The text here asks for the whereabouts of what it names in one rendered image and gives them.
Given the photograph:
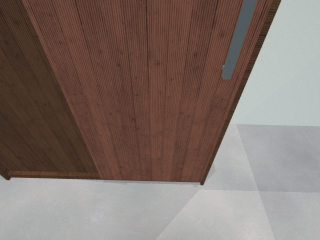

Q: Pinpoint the wardrobe door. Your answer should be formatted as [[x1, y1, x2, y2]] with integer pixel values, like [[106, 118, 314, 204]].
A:
[[0, 0, 99, 173], [22, 0, 273, 182]]

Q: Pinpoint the handle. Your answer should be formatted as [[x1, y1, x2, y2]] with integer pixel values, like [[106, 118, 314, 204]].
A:
[[222, 0, 258, 80]]

